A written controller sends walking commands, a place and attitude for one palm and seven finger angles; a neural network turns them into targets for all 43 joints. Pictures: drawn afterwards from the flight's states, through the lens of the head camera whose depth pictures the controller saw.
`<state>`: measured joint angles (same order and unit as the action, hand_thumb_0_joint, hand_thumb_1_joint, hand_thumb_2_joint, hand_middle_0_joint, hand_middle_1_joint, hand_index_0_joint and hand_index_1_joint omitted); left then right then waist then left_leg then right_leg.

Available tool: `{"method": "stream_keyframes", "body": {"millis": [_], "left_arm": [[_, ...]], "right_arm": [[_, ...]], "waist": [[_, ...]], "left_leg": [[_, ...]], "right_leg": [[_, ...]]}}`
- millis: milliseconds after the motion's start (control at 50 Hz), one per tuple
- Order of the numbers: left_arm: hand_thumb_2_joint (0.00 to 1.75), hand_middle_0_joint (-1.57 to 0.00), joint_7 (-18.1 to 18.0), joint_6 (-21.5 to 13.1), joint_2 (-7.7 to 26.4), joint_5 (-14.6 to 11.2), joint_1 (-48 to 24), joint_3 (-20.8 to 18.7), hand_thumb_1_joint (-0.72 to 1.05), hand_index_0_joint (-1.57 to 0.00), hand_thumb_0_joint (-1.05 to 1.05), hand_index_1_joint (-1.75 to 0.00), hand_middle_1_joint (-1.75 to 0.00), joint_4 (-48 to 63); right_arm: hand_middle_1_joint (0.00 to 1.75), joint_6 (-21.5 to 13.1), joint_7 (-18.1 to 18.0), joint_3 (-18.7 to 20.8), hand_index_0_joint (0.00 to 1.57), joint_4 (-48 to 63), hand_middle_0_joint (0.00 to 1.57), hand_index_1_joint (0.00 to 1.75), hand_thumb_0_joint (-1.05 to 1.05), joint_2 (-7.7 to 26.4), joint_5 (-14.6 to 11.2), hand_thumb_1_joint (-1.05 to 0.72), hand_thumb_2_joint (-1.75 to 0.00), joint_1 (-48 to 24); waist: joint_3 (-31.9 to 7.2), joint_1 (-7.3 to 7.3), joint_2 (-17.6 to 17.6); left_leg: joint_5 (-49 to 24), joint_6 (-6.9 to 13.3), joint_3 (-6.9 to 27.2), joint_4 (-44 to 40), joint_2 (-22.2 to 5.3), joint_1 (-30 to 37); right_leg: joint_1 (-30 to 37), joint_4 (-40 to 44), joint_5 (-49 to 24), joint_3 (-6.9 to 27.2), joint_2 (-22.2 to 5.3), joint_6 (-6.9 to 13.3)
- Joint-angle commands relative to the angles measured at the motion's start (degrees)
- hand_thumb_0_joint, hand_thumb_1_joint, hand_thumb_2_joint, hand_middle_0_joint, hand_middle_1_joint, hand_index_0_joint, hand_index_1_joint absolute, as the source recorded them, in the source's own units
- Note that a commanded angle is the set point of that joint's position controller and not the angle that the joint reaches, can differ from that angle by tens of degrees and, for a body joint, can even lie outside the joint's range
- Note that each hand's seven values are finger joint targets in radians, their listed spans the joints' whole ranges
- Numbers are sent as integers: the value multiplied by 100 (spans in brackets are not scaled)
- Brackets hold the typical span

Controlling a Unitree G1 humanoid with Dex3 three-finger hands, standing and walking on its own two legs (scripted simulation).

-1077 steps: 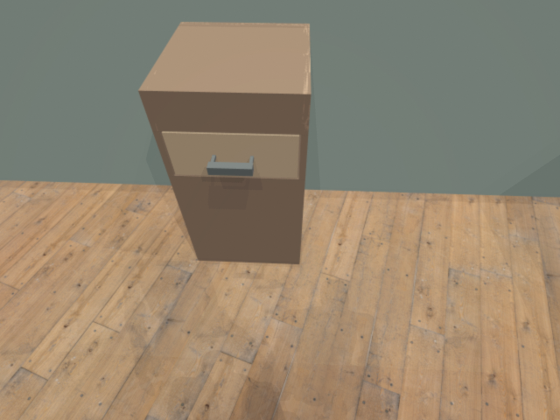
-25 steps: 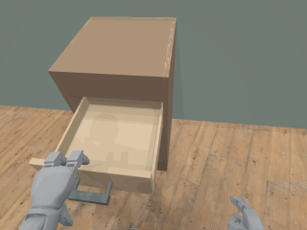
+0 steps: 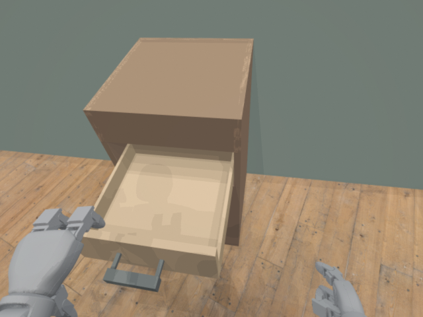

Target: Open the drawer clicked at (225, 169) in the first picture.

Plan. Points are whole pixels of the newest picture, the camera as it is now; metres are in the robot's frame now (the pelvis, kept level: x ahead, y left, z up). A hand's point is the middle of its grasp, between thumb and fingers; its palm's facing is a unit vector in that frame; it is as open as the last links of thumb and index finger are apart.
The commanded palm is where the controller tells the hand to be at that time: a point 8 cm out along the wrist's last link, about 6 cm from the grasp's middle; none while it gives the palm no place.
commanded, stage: draw the hand back to the body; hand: left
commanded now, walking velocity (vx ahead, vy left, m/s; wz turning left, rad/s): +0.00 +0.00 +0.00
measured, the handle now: (135, 269) +0.25 +0.23 -0.16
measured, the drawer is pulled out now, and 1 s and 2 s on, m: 0.30 0.30 0.30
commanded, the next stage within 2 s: step back with the hand held close in 0.98 s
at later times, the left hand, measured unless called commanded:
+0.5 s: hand (63, 231) +0.20 +0.22 +0.16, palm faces +0.35 -0.83 -0.43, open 11.1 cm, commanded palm +0.15 +0.27 +0.18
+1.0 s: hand (53, 230) +0.19 +0.22 +0.18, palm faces +0.38 -0.81 -0.44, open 7.6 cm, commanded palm +0.14 +0.27 +0.20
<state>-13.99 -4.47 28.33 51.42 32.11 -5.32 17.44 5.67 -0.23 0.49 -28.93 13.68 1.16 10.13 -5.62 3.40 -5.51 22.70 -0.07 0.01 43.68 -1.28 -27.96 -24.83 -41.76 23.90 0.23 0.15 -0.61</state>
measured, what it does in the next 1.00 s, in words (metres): stands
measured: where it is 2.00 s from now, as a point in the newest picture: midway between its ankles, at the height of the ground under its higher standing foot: outside the picture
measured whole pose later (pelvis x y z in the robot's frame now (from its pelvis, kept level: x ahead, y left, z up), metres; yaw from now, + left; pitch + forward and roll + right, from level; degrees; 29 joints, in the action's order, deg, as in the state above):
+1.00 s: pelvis +0.01 -0.02 +0.03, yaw +1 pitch -2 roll +0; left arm -6.0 -3.9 18.8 -2.9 32.1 -15.8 27.7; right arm -7.0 -5.5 -0.9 -35.7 12.3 0.0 9.7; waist 0.7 3.3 -4.4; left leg 14.7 -1.3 0.5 23.8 -1.8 -6.6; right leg -3.3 -21.7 16.0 -0.6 0.6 0.5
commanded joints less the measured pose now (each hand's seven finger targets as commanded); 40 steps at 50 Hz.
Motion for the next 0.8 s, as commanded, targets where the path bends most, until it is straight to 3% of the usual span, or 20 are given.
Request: {"method": "stream_keyframes", "body": {"millis": [0, 20, 40, 60, 120, 160, 220, 280, 320, 420, 460, 480, 500, 560, 580, 660, 680, 700, 740, 780], "left_arm": [[33, -29, 262, 26, -584, -4395, -403, -442, -43, -29, 0, -115, -115, 1049], [34, -29, 270, -49, -281, -4760, -252, -717, -40, -29, 0, -113, -113, 1397], [36, -29, 283, -81, -177, -4892, -362, -817, -36, -29, 0, -111, -111, 1412], [37, -29, 320, -164, -160, -4961, -552, -810, -32, -29, 0, -109, -109, 1762], [42, -28, 355, -164, -184, -5146, -424, -908, -22, -28, 0, -102, -102, 1729], [45, -27, 405, -211, -75, -5164, -465, -1097, -15, -27, 0, -98, -98, 1867], [50, -27, 514, -199, -273, -5285, -172, -1121, -5, -27, 0, -91, -91, 1731], [54, -26, 598, -238, -299, -5326, -226, -1130, 6, -26, 0, -84, -84, 1914], [57, -25, 630, -228, -292, -5358, -83, -1216, 13, -25, 0, -80, -80, 1883], [64, -24, 649, -259, -146, -5384, -167, -1395, 31, -24, 0, -68, -68, 2145], [68, -24, 641, -272, -26, -5372, -213, -1551, 37, -24, 0, -64, -64, 2207], [69, -24, 649, -253, -162, -5409, -156, -1456, 41, -24, 0, -62, -62, 2178], [70, -23, 643, -259, -17, -5392, -224, -1604, 44, -23, 0, -59, -59, 2206], [75, -22, 643, -274, 69, -5401, -382, -1728, 55, -22, 0, -52, -52, 2284], [76, -22, 642, -257, -52, -5438, -279, -1664, 58, -22, 0, -50, -50, 2171], [82, -21, 647, -356, 180, -5431, -480, -1921, 73, -21, 0, -41, -41, 2459], [84, -21, 660, -325, -58, -5445, -241, -1749, 76, -21, 0, -39, -39, 2224], [86, -21, 683, -313, -68, -5441, -221, -1774, 80, -21, 0, -37, -37, 2146], [88, -20, 720, -268, -179, -5445, -296, -1629, 87, -20, 0, -32, -32, 2058], [90, -20, 721, -291, -133, -5453, -336, -1642, 90, -20, 0, -30, -30, 2086]], "right_arm": [[30, -897, -353, 93, 20, 1045, 20, 30, 0, 349, -280, -90, -90, -167], [30, -1014, -507, 31, 20, 1043, 20, 30, 0, 345, -229, -90, -90, -302], [30, -1130, -612, -42, 20, 970, 20, 30, 0, 362, -215, -90, -90, -378], [30, -1269, -683, -86, 20, 942, 20, 30, 0, 392, -179, -90, -90, -394], [30, -1537, -746, -95, 20, 711, 20, 30, 0, 352, -161, -90, -90, -389], [30, -1628, -730, -135, 20, 589, 20, 30, 0, 338, -135, -90, -90, -427], [30, -1668, -670, -103, 20, 485, 20, 30, 0, 284, -137, -90, -90, -507], [30, -1676, -609, -80, 20, 448, 20, 30, 0, 306, -142, -90, -90, -563], [30, -1677, -576, -37, 20, 413, 20, 30, 0, 313, -128, -90, -90, -591], [30, -1660, -553, 14, 20, 374, 20, 30, 0, 359, -129, -90, -90, -670], [30, -1660, -545, 10, 20, 316, 20, 30, 0, 385, -110, -90, -90, -685], [30, -1642, -546, 14, 20, 335, 20, 30, 0, 346, -138, -90, -90, -692], [30, -1630, -548, 25, 20, 322, 20, 30, 0, 380, -121, -90, -90, -725], [30, -1617, -564, 17, 20, 298, 20, 30, 0, 375, -113, -90, -90, -764], [30, -1609, -567, 22, 20, 309, 20, 30, 0, 326, -140, -90, -90, -775], [30, -1637, -562, 19, 20, 293, 20, 30, 0, 372, -113, -90, -90, -798], [30, -1632, -558, 34, 20, 287, 20, 30, 0, 319, -136, -90, -90, -807], [30, -1609, -545, 44, 20, 271, 20, 30, 0, 366, -113, -90, -90, -800], [30, -1580, -533, 59, 20, 291, 20, 30, 0, 356, -150, -90, -90, -887], [30, -1565, -538, 48, 20, 306, 20, 30, 0, 356, -141, -90, -90, -876]], "waist": [[-591, -307, 375], [-499, -212, 474], [-330, -189, 748], [-381, -142, 597], [105, -142, 405], [234, -75, 52], [313, -71, 201], [250, -80, 19], [113, -50, 324], [-66, -43, 321], [-71, 0, 213], [-14, -45, 367], [-7, 10, 416], [72, 7, 164], [183, -29, 413], [64, 39, 135], [164, -4, 315], [94, 35, 430], [358, -16, 368], [319, -22, 398]], "left_leg": [[-1604, 274, -9, -970, -166, 1980], [-1714, 252, -52, -1081, -131, 1880], [-1687, 225, -22, -1206, -102, 1799], [-1846, 240, -44, -1315, -77, 1926], [-1995, 185, -88, -1505, -76, 1935], [-2134, 151, -89, -1651, -44, 2009], [-2353, 128, -108, -1744, -88, 2088], [-2490, 108, -117, -1847, -101, 2246], [-2690, 127, -122, -1863, -119, 2333], [-2758, 141, -165, -1920, -101, 2508], [-2861, 124, -170, -1944, -81, 2562], [-2860, 122, -150, -1948, -108, 2518], [-2879, 137, -173, -1951, -90, 2561], [-2721, 130, -201, -1987, -53, 2604], [-2655, 128, -168, -2001, -93, 2509], [-2620, 122, -168, -2043, -56, 2644], [-2668, 128, -177, -2023, -101, 2595], [-2738, 139, -184, -2036, -87, 2647], [-2572, 133, -209, -2048, -87, 2537], [-2460, 141, -188, -2097, -96, 2537]], "right_leg": [[661, 954, -1477, -360, 13, 146], [838, 1051, -1656, -384, -37, 124], [883, 1137, -1670, -431, -56, 110], [987, 1225, -1847, -406, -129, 94], [1134, 1508, -2047, -412, -180, 98], [1267, 1680, -2150, -389, -196, 135], [1448, 1767, -2376, -414, -178, 115], [1565, 1862, -2448, -397, -157, 120], [1685, 1882, -2668, -405, -148, 97], [1801, 1963, -2823, -357, -153, 80], [1806, 2033, -2931, -344, -141, 90], [1836, 1972, -2893, -376, -146, 75], [1795, 2045, -2981, -351, -135, 72], [1752, 2163, -2881, -313, -138, 76], [1789, 2088, -2802, -355, -144, 67], [1769, 2227, -2728, -311, -125, 89], [1787, 2133, -2767, -333, -131, 80], [1774, 2186, -2860, -338, -113, 67], [1696, 2260, -2705, -301, -107, 67], [1728, 2242, -2589, -314, -124, 59]]}}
